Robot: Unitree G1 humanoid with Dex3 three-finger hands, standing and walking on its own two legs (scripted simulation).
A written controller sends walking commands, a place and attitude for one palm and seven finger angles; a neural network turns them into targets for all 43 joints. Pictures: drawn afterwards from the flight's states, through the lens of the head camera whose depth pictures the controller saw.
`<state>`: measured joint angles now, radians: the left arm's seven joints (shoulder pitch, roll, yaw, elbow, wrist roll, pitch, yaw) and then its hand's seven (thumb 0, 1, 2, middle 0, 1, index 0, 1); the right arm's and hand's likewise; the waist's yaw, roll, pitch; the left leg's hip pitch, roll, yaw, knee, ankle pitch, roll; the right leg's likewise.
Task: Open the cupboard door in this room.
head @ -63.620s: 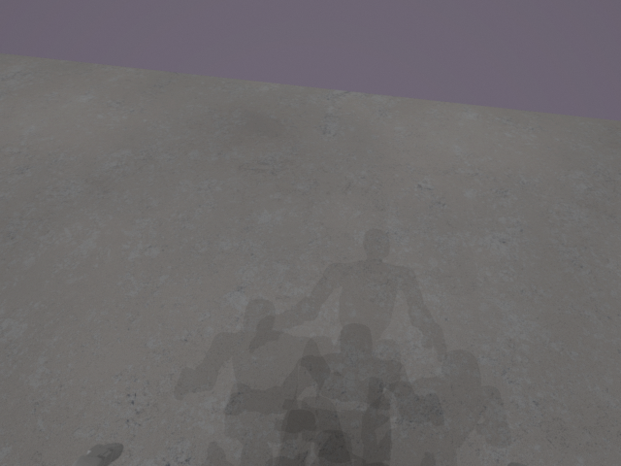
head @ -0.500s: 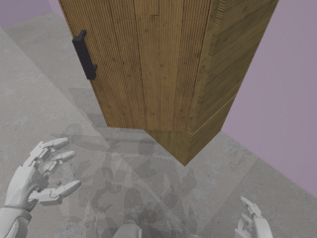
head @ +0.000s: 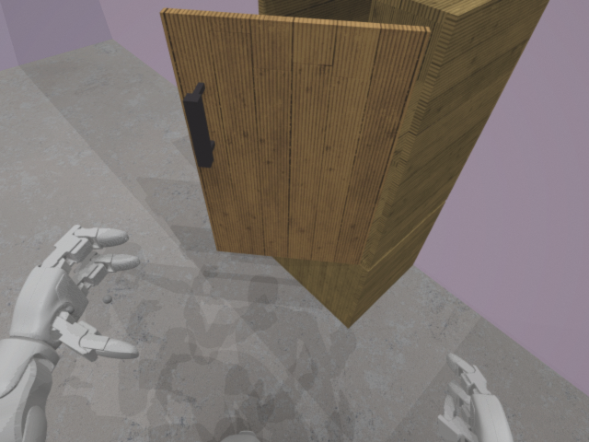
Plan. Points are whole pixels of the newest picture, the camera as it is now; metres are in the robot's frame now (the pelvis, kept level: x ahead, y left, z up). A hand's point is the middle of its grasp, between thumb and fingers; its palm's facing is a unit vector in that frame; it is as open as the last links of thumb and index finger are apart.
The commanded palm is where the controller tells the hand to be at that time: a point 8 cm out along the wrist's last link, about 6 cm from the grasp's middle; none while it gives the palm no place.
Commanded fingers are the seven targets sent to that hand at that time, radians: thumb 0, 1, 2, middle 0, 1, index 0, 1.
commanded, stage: raise the hand with hooked fingers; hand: left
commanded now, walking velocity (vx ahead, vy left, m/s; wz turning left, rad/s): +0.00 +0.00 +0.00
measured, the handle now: (202, 125) +0.58 +0.21 +0.10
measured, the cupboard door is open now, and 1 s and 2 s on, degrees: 41 41 41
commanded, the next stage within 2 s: move the hooked fingers beside the handle in 0.82 s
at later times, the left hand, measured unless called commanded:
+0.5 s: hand (94, 254) +0.30 +0.27 +0.12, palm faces -0.01 -1.00 -0.04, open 14.0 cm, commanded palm +0.26 +0.31 +0.12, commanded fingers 0.00 -0.50 0.30 -0.30 -1.20 -0.30 -1.20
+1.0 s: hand (115, 252) +0.30 +0.25 +0.12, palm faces +0.00 -1.00 -0.04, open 14.0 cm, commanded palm +0.28 +0.30 +0.12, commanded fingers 0.00 -0.50 0.30 -0.30 -1.20 -0.30 -1.20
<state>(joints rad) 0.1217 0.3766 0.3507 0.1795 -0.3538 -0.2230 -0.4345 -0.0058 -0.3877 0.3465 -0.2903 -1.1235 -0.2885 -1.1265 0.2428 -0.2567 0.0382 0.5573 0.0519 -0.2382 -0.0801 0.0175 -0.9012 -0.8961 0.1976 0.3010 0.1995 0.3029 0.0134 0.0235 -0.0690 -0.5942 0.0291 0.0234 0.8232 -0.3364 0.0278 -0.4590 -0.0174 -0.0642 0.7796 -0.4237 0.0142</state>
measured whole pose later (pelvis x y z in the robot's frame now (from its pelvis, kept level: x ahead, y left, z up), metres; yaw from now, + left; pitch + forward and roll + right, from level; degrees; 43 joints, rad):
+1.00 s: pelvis +0.01 -0.02 +0.01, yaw +0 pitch +4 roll -1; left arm -0.10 0.43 0.43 0.42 -0.35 -0.15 -0.52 -0.01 -0.50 0.30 -0.30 -1.20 -0.30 -1.20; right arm 0.26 -0.28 0.04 0.59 0.06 -0.20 -0.10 0.02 -0.90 -0.90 0.20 0.30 0.20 0.30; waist 0.01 0.04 -0.05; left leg -0.49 0.04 0.02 0.70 -0.29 0.00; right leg -0.37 0.00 -0.06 0.69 -0.39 -0.01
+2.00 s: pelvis +0.01 +0.00 +0.00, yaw -2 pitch +13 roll -2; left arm -0.74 0.65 0.48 1.11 -0.20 -0.29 -0.54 -0.01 -0.50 0.30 -0.30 -1.20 -0.29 -1.20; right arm 0.36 -0.30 0.04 0.62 0.04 -0.03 -0.07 0.01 -0.90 -0.90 0.20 0.30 0.20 0.30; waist -0.09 0.01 -0.07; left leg -0.72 0.05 0.04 0.82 -0.33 0.03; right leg -0.59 0.00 -0.04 0.77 -0.41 0.01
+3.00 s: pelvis +0.02 +0.00 -0.02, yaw -4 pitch +21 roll -5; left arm -0.97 0.87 0.56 1.27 -0.10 -0.25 -0.56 -0.01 -0.50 0.30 -0.30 -1.20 -0.29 -1.20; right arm 0.42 -0.30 0.05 0.59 0.02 0.10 -0.05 0.01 -0.90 -0.90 0.20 0.30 0.20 0.30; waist -0.17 0.01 -0.08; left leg -0.91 0.08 0.02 0.93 -0.39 0.03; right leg -0.75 0.04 -0.05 0.82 -0.43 0.01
